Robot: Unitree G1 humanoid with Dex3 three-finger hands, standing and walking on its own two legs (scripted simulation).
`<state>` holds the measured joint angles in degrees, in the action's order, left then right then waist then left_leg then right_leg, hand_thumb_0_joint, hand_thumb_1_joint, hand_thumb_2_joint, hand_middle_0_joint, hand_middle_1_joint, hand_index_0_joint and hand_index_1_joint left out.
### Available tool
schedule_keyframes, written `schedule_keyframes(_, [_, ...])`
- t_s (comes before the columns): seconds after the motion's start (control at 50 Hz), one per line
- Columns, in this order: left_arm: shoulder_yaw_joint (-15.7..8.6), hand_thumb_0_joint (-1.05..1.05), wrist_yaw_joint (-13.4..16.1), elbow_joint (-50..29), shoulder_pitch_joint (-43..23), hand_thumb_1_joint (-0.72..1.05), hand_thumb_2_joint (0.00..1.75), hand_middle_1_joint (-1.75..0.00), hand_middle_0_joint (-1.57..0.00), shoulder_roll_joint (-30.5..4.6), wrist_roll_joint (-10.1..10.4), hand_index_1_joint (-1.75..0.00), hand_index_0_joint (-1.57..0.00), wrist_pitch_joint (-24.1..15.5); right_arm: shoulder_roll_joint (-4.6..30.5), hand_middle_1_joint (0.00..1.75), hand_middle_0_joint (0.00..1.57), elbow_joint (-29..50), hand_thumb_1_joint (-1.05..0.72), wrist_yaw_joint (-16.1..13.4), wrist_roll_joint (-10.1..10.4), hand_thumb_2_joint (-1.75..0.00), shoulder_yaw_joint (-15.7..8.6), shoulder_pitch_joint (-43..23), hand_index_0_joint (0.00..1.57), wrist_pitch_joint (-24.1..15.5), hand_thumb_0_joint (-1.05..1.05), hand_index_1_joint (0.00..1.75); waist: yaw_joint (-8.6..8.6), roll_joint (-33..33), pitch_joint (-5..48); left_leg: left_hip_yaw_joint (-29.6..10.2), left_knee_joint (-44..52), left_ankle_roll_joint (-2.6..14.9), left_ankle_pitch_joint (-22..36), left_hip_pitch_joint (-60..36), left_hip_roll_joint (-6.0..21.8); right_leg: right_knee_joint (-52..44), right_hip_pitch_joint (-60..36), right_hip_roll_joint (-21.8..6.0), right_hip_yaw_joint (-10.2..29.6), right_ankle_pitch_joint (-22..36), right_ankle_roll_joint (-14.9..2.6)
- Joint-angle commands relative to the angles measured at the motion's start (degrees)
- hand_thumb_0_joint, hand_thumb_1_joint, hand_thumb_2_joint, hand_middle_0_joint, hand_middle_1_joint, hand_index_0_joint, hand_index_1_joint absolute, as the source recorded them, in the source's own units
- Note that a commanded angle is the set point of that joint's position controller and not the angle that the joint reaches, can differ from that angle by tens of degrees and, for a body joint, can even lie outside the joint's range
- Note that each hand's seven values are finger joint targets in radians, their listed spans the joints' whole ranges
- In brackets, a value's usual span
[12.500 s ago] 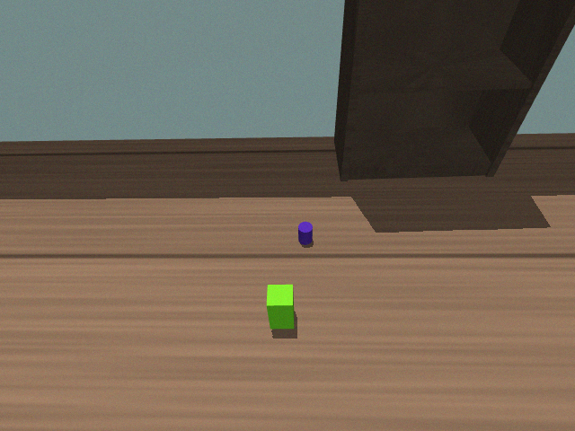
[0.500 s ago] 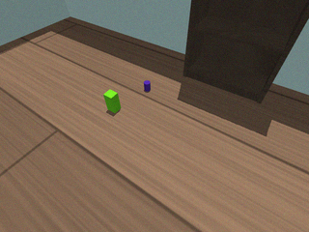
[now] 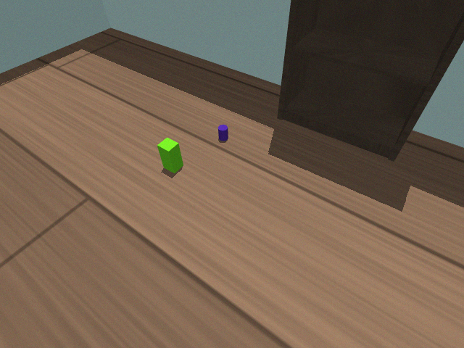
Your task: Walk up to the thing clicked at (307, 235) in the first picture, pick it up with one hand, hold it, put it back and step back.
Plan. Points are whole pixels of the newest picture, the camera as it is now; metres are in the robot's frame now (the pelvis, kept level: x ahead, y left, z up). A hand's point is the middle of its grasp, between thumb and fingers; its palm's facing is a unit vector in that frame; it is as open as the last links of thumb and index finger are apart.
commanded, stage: walk up
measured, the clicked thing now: (223, 132) +1.49 +0.13 -0.73
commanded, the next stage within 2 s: stand in 0.06 s
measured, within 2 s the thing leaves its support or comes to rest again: neither
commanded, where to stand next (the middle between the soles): +0.07 +0.00 m, yaw -4 degrees
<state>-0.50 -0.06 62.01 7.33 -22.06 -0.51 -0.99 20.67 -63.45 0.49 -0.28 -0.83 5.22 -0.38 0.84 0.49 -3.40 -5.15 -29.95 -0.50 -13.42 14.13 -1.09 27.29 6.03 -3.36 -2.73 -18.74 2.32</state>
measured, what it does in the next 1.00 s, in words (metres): stands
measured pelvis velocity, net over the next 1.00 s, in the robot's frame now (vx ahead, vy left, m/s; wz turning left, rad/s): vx -0.02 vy -0.01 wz -0.03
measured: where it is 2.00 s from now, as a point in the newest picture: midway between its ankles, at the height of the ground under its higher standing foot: outside the picture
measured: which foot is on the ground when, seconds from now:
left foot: down 0.00-1.00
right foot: down 0.00-1.00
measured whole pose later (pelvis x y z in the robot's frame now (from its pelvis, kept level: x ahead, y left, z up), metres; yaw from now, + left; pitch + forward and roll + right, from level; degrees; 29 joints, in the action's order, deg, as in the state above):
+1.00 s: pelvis -0.02 -0.01 +0.01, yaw -2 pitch -2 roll +0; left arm -0.9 -0.6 64.7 7.5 -20.1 -0.5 -0.2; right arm 19.7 -65.9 0.3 -0.5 0.0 6.2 -0.1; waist 0.3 0.0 -3.4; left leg -4.0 -20.7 -1.8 -7.2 11.4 1.0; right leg 19.9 5.0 -1.6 -1.4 -12.7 1.5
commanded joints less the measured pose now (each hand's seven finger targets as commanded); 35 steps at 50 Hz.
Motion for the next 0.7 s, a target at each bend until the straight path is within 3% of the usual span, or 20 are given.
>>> schedule_keyframes(0.0, [-2.31,0.0,0.68,-3.16,-3.56,0.9,0.9,-0.3,-0.2,-12.33,0.17,-0.3,-0.2,-0.95,12.78,0.3,0.2,3.02,-0.9,-0.59,0.09,-0.9,-2.64,-3.24,0.2,-1.22,0.0,0.3,-0.5,-1.2,4.55,-4.69,5.87,3.98,12.87,-2.44,5.44,-5.17,0.28,-3.56,3.06,8.44,-4.23])
schedule_keyframes(0.02, [-2.29,0.0,0.65,-2.82,-3.38,0.9,0.9,-0.3,-0.2,-12.22,0.23,-0.3,-0.2,-0.89,12.93,0.3,0.2,2.91,-0.9,-0.61,0.1,-0.9,-2.64,-3.72,0.2,-1.19,0.0,0.3,-0.29,-1.94,3.95,-4.93,6.35,3.93,11.66,-2.23,5.44,-5.31,0.57,-3.22,2.84,7.47,-4.31])
schedule_keyframes(0.04, [-2.1,0.0,0.77,-2.25,-3.36,0.9,0.9,-0.3,-0.2,-11.15,0.73,-0.3,-0.2,-0.53,11.83,0.3,0.2,3.45,-0.9,-0.83,0.09,-0.9,-2.08,-5.52,0.2,-1.25,0.0,0.3,0.12,-1.78,3.18,-5.79,7.34,2.96,20.61,-4.48,7.17,-5.92,1.64,-3.28,4.06,12.3,-3.39])
schedule_keyframes(0.06, [-2.01,0.0,0.81,-1.89,-2.46,0.9,0.9,-0.3,-0.2,-10.86,0.8,-0.3,-0.2,-0.39,12.24,0.3,0.2,3.37,-0.9,-0.92,0.2,-0.9,-2.11,-5.48,0.2,-1.32,0.0,0.3,0.27,-2.37,4.61,-5.51,6.69,2.75,24.15,-6.31,7.46,-6.66,1.01,-3.26,3.8,13.91,-2.97])
schedule_keyframes(0.12, [-2.38,0.0,1.06,-1.48,-2.75,0.9,0.9,-0.3,-0.2,-11.39,0.68,-0.3,-0.2,-0.33,12.37,0.3,0.2,2.79,-0.9,-1.25,0.24,-0.9,-2.07,-4.45,0.2,-1.21,0.0,0.3,-0.07,-2.05,7.48,-4.16,6.46,2.25,28.13,-8.33,7.26,-6.34,-1.9,-3.48,3.75,18.29,-2.71])
schedule_keyframes(0.16, [-2.33,0.0,1.03,-1.11,-2.72,0.9,0.9,-0.3,-0.2,-11.19,0.7,-0.3,-0.2,-0.31,12.02,0.3,0.2,2.76,-0.9,-1.34,0.38,-0.9,-2.08,-5.18,0.2,-1.18,0.0,0.3,-0.15,-2.61,8.5,-3.63,6.74,1.97,27.27,-10.09,7.42,-7.24,-2.18,-3.68,3.97,18.84,-2.82])
schedule_keyframes(0.24, [-2.24,0.0,0.68,-0.61,-3.89,0.9,0.9,-0.3,-0.2,-11.21,0.44,-0.3,-0.2,-0.25,11.23,0.3,0.2,2.43,-0.9,-1.15,0.48,-0.9,-1.69,-6.13,0.2,-0.86,0.0,0.3,-0.42,-1.59,6.13,-3.33,9.45,1.33,18.29,-7.89,6.78,-10.04,-1.17,-3.8,4.79,13.14,-2.95])
schedule_keyframes(0.32, [-2.31,0.0,0.68,-0.29,-4.34,0.9,0.9,-0.3,-0.2,-11.12,0.24,-0.3,-0.2,-0.47,11.58,0.3,0.2,2.12,-0.9,-0.99,0.29,-0.9,-1.88,-6.36,0.2,-0.87,0.0,0.3,-0.55,-0.49,6.69,-2.96,9.49,1.47,17.47,-8.87,7.08,-11.34,-1.57,-4.24,5.19,13.71,-2.85])
schedule_keyframes(0.48, [-2.51,0.0,0.43,-0.07,-4.74,0.9,0.9,-0.3,-0.2,-11.1,-0.1,-0.3,-0.2,-0.39,11.1,0.3,0.2,1.54,-0.9,-0.5,-0.08,-0.9,-1.88,-5.63,0.2,-0.65,0.0,0.3,-0.95,-0.21,0.88,-3.4,13.17,0.75,2.74,-4.78,6.0,-14.42,3.34,-3.94,6.25,0.39,-2.91])
schedule_keyframes(0.58, [-2.84,0.0,0.02,0.23,-3.29,0.9,0.9,-0.3,-0.2,-10.66,-0.17,-0.3,-0.2,-0.05,11.73,0.3,0.2,1.24,-0.9,-0.46,-0.33,-0.9,-2.05,-4.42,0.2,-0.78,0.0,0.3,-0.4,-2.52,0.88,-5.28,15.88,1.13,-4.95,-0.94,6.9,-12.38,1.53,-3.17,5.54,-1.01,-3.16])
schedule_keyframes(0.64, [-2.81,0.0,0.03,-0.15,-3.09,0.9,0.9,-0.3,-0.2,-10.75,-0.13,-0.3,-0.2,-0.41,11.21,0.3,0.2,1.61,-0.9,-0.47,-0.17,-0.9,-2.03,-4.88,0.2,-1.21,0.0,0.3,-0.22,-1.21,3.67,-4.48,13.83,1.14,3.0,-4.16,6.83,-12.35,0.94,-4.0,6.19,3.26,-3.41])
schedule_keyframes(0.68, [-2.85,0.0,0.07,-0.41,-3.8,0.9,0.9,-0.3,-0.2,-10.95,-0.2,-0.3,-0.2,-0.42,11.08,0.3,0.2,1.36,-0.9,-0.49,-0.29,-0.9,-1.98,-4.17,0.2,-1.09,0.0,0.3,-0.58,-0.71,3.14,-4.04,13.07,1.08,2.64,-4.59,6.43,-13.22,2.47,-4.13,6.76,0.94,-3.35])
